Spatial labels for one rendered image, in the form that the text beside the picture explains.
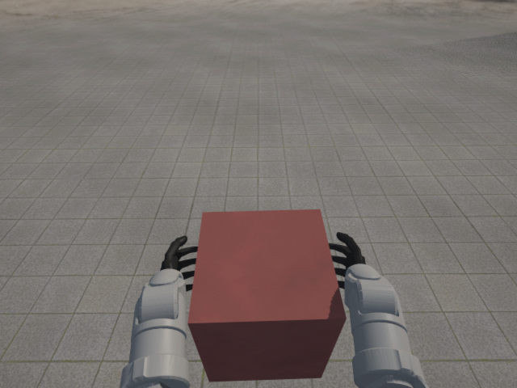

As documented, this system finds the robot right hand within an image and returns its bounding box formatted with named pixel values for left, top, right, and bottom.
left=329, top=232, right=366, bottom=289

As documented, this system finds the left robot forearm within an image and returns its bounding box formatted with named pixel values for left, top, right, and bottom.
left=120, top=268, right=190, bottom=388

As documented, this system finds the right robot forearm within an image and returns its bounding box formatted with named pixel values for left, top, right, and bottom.
left=344, top=264, right=429, bottom=388

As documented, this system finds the carton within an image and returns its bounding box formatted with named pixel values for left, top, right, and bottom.
left=187, top=209, right=347, bottom=382

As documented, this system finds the robot left hand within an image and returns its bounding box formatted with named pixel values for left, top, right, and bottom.
left=160, top=236, right=198, bottom=291

